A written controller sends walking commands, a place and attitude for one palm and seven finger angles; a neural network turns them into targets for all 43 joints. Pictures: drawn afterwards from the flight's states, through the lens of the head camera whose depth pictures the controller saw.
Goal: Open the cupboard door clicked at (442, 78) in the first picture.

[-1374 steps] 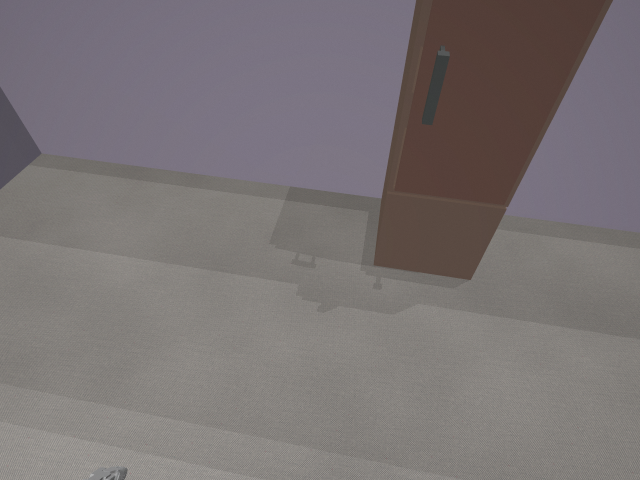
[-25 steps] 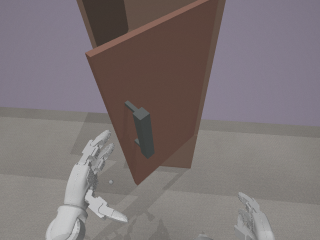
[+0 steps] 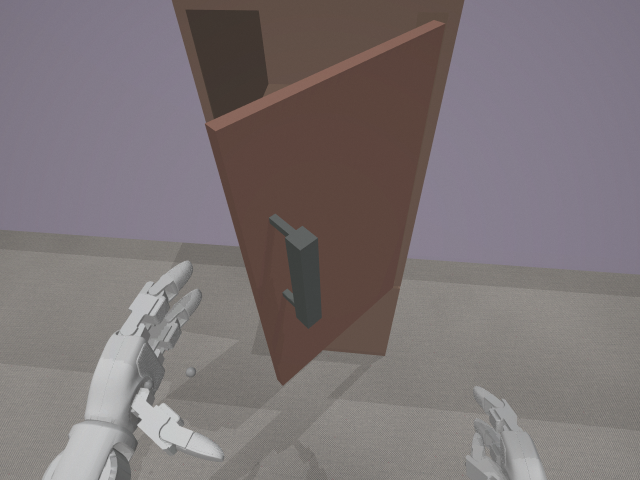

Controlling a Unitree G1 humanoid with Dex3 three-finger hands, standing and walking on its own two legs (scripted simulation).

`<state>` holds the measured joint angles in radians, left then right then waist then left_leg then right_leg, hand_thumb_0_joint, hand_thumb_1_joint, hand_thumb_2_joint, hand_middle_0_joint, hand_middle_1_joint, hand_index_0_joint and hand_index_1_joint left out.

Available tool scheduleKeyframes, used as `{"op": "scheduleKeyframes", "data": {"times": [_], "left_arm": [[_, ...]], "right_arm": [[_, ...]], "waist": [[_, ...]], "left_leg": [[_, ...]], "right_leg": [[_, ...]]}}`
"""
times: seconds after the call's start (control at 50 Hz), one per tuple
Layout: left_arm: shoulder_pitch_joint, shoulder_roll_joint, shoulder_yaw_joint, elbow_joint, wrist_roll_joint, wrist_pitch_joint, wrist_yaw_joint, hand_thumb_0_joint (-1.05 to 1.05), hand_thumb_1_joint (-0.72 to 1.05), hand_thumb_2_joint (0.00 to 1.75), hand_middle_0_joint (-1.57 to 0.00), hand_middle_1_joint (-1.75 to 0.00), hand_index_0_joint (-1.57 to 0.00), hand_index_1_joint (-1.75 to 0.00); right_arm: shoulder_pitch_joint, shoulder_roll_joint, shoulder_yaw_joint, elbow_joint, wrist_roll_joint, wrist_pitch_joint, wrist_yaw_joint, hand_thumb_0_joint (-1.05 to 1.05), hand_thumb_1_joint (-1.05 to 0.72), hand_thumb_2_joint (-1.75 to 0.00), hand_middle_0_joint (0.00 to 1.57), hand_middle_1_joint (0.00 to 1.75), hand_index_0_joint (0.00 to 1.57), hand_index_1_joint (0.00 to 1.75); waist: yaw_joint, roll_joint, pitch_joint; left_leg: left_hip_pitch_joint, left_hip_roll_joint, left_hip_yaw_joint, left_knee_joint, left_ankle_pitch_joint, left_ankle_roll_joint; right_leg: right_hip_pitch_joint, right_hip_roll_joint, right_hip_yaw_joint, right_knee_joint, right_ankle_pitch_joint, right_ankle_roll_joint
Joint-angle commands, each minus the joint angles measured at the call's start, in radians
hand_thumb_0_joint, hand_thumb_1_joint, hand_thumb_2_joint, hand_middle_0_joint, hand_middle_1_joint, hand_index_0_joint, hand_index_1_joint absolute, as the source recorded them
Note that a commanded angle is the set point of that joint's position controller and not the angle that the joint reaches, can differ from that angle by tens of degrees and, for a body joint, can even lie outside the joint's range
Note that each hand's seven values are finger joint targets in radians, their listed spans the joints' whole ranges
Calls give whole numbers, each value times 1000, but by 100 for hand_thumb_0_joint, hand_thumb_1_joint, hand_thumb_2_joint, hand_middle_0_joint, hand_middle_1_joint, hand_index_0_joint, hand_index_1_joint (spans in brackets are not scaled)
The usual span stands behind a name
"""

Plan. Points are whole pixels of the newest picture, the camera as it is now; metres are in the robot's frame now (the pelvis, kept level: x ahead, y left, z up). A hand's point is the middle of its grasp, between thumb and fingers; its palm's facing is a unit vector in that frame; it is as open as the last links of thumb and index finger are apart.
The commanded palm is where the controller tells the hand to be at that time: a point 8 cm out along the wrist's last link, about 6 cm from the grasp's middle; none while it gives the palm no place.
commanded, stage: draw the hand back to the body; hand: left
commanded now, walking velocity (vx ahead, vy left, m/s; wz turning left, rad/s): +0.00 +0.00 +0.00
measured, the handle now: (294, 272) +0.36 +0.06 +0.07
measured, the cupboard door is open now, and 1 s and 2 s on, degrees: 49 49 49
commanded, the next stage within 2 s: step back with the hand held close in 1.22 s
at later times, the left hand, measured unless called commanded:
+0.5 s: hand (90, 346) +0.21 +0.23 +0.15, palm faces +0.30 -0.87 -0.38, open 13.2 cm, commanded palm +0.17 +0.27 +0.17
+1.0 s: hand (21, 309) +0.22 +0.27 +0.20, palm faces +0.47 -0.78 -0.41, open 7.8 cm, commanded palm +0.17 +0.30 +0.21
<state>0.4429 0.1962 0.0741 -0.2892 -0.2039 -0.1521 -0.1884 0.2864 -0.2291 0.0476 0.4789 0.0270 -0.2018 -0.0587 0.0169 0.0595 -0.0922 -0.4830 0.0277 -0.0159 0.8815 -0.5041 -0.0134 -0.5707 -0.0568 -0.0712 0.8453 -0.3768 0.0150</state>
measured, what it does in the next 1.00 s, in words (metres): stands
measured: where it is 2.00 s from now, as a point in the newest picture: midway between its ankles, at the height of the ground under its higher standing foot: outside the picture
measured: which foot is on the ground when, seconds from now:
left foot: down 0.00-1.00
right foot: down 0.00-1.00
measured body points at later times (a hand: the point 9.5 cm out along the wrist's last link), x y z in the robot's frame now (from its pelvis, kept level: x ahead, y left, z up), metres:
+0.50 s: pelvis +0.01 +0.01 +0.04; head +0.00 -0.01 +0.49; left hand +0.19 +0.27 +0.17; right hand +0.19 -0.20 -0.05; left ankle -0.03 +0.13 -0.70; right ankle +0.03 -0.13 -0.70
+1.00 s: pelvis +0.02 +0.01 +0.05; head +0.01 -0.02 +0.50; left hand +0.19 +0.31 +0.22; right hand +0.21 -0.22 -0.04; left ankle -0.03 +0.13 -0.70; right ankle +0.03 -0.13 -0.70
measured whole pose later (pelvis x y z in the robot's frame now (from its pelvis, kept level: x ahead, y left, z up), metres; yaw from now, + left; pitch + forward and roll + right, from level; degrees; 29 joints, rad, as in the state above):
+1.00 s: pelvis +0.02 +0.01 +0.05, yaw -2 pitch -4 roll -1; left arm 0.43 0.31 0.35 -0.35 -0.02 -0.09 0.11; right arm 0.20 -0.22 0.01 0.66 -0.02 -0.15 -0.08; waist 0.08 0.08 0.03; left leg 0.00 0.03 0.02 0.39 -0.31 -0.01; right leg -0.11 -0.03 -0.05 0.38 -0.19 0.03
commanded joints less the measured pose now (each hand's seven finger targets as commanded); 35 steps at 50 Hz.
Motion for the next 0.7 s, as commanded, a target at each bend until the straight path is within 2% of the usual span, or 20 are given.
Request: {"op": "scheduleKeyframes", "data": {"times": [0.0,0.04,0.1,0.12,0.14,0.16,0.18,0.2,0.28,0.3,0.4,0.46,0.52,0.58,0.6,0.62,0.66,0.68], "left_arm": [[-94,124,100,-251,-38,-44,-15,0,-50,30,-15,-30,-15,-30],[-71,122,115,-270,-52,-41,-24,0,-47,32,-15,-30,-15,-30],[-80,151,143,-270,-58,-24,-39,0,-36,36,-16,-30,-16,-30],[-91,146,140,-271,-62,-17,-46,0,-32,37,-16,-30,-16,-30],[-121,277,155,-372,96,-11,106,0,-29,39,-16,-30,-16,-30],[-34,190,120,-335,115,16,172,0,-26,40,-16,-30,-16,-30],[-7,155,89,-322,137,31,210,0,-22,42,-16,-30,-16,-30],[-4,170,100,-309,151,40,237,0,-18,43,-16,-30,-16,-30],[-22,199,133,-327,185,31,291,0,-5,50,-17,-30,-17,-30],[-23,209,141,-318,189,30,298,0,-1,51,-17,-30,-17,-30],[-52,224,173,-313,202,18,316,0,17,58,-17,-30,-17,-30],[-44,233,205,-310,201,14,320,0,27,63,-18,-30,-18,-30],[-49,242,233,-291,199,13,321,0,37,68,-18,-30,-18,-30],[-63,253,261,-307,199,7,321,0,48,72,-19,-30,-19,-30],[-61,272,283,-300,200,6,322,0,51,74,-19,-30,-19,-30],[-53,265,287,-295,196,6,321,0,55,75,-19,-30,-19,-30],[-54,284,316,-312,195,4,322,0,62,78,-19,-30,-19,-30],[-58,288,328,-310,193,3,322,0,65,80,-19,-30,-19,-30]], "right_arm": [[-103,-112,-39,-163,2,-73,-18,0,-90,-90,20,30,20,30],[-101,-107,-37,-160,3,-84,-19,0,-90,-90,20,30,20,30],[-108,-112,-34,-147,6,-92,-21,0,-90,-90,20,30,20,30],[-111,-111,-31,-144,7,-96,-23,0,-90,-90,20,30,20,30],[-102,-102,-44,-133,-14,-81,-46,0,-90,-90,20,30,20,30],[-91,-84,-35,-131,-24,-78,-51,0,-90,-90,20,30,20,30],[-90,-81,-29,-117,-25,-69,-48,0,-90,-90,20,30,20,30],[-104,-83,-33,-106,-23,-61,-49,0,-90,-90,20,30,20,30],[-131,-86,-30,-82,-31,-48,-53,0,-90,-90,20,30,20,30],[-141,-86,-30,-72,-33,-49,-54,0,-90,-90,20,30,20,30],[-167,-88,-31,-44,-40,-48,-51,0,-90,-90,20,30,20,30],[-172,-87,-34,-27,-44,-46,-47,0,-90,-90,20,30,20,30],[-185,-86,-38,-14,-44,-38,-43,0,-90,-90,20,30,20,30],[-188,-87,-44,-5,-45,-33,-39,0,-90,-90,20,30,20,30],[-192,-89,-46,-1,-47,-33,-39,0,-90,-90,20,30,20,30],[-191,-87,-47,1,-46,-29,-37,0,-90,-90,20,30,20,30],[-191,-89,-52,3,-48,-26,-34,0,-90,-90,20,30,20,30],[-191,-88,-52,6,-49,-23,-32,0,-90,-90,20,30,20,30]], "waist": [[3,-46,-94],[11,-28,-109],[11,-30,-95],[9,-19,-71],[45,-3,-93],[25,-15,-39],[25,-8,-5],[27,-44,2],[29,-18,10],[32,3,18],[38,-4,42],[45,-11,28],[48,-11,54],[51,11,41],[55,9,40],[54,-8,45],[59,13,24],[60,3,22]], "left_leg": [[-31,-44,-4,-178,236,13],[-7,-44,-6,-188,267,11],[11,-42,-9,-201,290,11],[16,-42,-10,-209,280,10],[35,-32,13,-265,290,17],[45,-35,15,-284,285,15],[58,-29,15,-300,301,15],[76,-25,16,-309,313,18],[160,-19,18,-380,340,18],[179,-19,21,-394,352,19],[242,-12,18,-465,411,15],[280,-8,19,-493,469,13],[295,-7,25,-515,481,12],[324,-8,32,-523,533,10],[329,-7,34,-525,542,9],[331,-4,31,-530,558,9],[350,-4,36,-530,605,7],[352,-5,35,-532,613,5]], "right_leg": [[206,51,0,-144,150,-25],[229,51,-7,-144,189,-26],[245,54,-12,-156,212,-26],[238,53,-15,-164,204,-25],[304,37,23,-213,197,-35],[293,34,14,-237,190,-32],[304,32,4,-251,195,-31],[321,34,7,-277,200,-30],[379,33,1,-321,215,-29],[396,33,4,-340,226,-31],[461,36,-3,-390,259,-31],[500,39,-4,-407,298,-29],[519,42,0,-431,311,-29],[538,44,4,-442,347,-28],[548,44,3,-449,357,-29],[552,46,2,-449,365,-27],[568,45,6,-450,398,-26],[573,48,5,-455,405,-26]]}}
